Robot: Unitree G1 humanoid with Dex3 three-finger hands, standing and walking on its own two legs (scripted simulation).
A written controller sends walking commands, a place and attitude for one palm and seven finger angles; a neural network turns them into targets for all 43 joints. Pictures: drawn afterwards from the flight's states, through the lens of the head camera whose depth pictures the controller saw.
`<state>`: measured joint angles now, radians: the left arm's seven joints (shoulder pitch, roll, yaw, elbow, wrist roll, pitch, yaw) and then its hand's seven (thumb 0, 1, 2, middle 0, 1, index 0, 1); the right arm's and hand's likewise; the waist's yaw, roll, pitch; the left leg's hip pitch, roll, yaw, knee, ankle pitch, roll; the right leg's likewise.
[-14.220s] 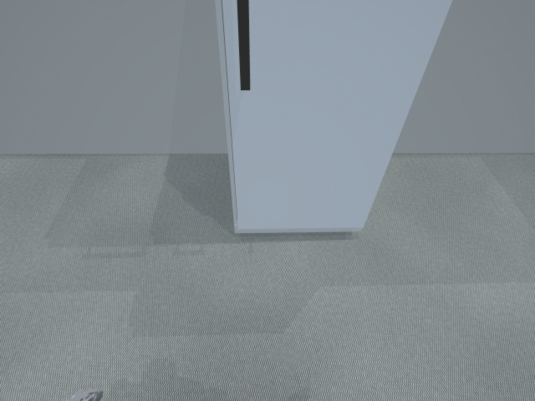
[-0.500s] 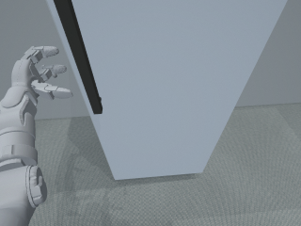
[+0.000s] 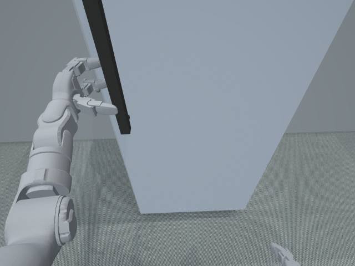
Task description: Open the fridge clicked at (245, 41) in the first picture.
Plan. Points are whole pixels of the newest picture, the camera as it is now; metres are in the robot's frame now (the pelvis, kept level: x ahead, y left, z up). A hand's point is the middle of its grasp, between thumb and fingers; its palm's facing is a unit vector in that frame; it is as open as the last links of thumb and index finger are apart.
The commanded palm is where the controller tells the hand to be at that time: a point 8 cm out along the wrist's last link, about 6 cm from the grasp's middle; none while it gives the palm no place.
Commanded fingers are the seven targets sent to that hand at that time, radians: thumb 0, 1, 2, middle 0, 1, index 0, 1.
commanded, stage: feel for the door with the fingertips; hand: left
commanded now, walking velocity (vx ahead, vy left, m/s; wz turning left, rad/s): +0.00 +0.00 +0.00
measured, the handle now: (110, 58) +0.49 +0.17 +0.24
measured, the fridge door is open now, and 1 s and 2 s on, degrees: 0 0 0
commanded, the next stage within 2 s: slide the fingers in behind the handle in 0.32 s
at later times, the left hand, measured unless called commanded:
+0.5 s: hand (96, 84) +0.45 +0.20 +0.20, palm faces +0.11 -0.99 +0.00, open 13.8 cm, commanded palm +0.42 +0.24 +0.20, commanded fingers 0.00 -0.50 0.30 -0.30 -1.20 -0.30 -1.20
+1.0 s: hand (103, 91) +0.43 +0.18 +0.20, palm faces +0.08 -1.00 +0.01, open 14.0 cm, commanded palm +0.40 +0.23 +0.20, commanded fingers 0.00 -0.50 0.30 -0.30 -1.20 -0.30 -1.20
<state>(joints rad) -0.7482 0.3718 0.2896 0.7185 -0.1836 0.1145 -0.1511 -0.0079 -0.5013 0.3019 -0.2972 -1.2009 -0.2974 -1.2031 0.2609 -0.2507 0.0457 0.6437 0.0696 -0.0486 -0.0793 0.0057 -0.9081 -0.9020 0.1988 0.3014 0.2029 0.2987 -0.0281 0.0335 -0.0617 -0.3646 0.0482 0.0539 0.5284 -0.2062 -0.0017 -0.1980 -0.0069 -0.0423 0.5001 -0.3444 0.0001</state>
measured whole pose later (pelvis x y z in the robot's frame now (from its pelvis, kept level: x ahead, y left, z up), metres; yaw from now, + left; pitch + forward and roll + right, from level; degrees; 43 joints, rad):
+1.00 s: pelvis +0.00 -0.01 +0.00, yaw +0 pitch +2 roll +0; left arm -0.69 0.34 0.28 0.64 -0.19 0.11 -0.12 -0.01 -0.50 0.30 -0.30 -1.20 -0.30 -1.20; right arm 0.30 -0.26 0.03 0.67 0.08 -0.04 -0.08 0.01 -0.91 -0.90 0.20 0.30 0.20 0.30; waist -0.02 0.04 -0.06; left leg -0.34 0.06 0.06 0.51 -0.21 -0.01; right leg -0.18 0.00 -0.03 0.49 -0.35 -0.01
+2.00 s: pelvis +0.01 -0.01 +0.00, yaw +0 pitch +1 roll +0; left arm -0.68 0.27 0.23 0.57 -0.18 0.16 -0.04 -0.01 -0.50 0.30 -0.27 -1.20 -0.24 -1.18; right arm 0.26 -0.25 0.02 0.68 0.06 -0.03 -0.08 0.01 -0.91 -0.90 0.20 0.30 0.20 0.30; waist -0.01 0.04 -0.05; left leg -0.29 0.05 0.05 0.47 -0.19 -0.02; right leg -0.13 0.00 -0.04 0.46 -0.34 -0.01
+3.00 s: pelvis +0.02 -0.01 +0.00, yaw +0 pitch +1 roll +0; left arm -0.68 0.27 0.22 0.56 -0.17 0.17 -0.03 0.01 0.64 0.79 -0.38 -1.36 -0.39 -1.37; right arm 0.26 -0.25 0.02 0.68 0.06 -0.02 -0.08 0.01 -0.91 -0.90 0.20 0.30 0.20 0.30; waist -0.01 0.04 -0.05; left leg -0.29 0.05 0.05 0.47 -0.20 -0.02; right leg -0.12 0.00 -0.04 0.45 -0.34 -0.02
